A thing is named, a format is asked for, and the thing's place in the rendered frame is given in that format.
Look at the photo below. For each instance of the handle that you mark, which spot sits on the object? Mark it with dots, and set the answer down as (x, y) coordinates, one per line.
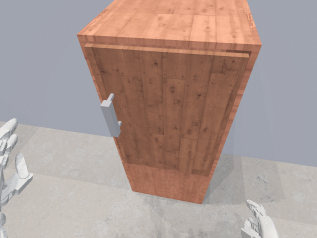
(110, 116)

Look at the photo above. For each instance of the robot left hand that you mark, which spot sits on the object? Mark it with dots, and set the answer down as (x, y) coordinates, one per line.
(19, 180)

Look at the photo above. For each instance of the cupboard door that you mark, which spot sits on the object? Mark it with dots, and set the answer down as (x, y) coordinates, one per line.
(173, 104)

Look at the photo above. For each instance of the robot right hand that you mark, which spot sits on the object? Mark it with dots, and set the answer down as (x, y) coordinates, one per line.
(262, 228)

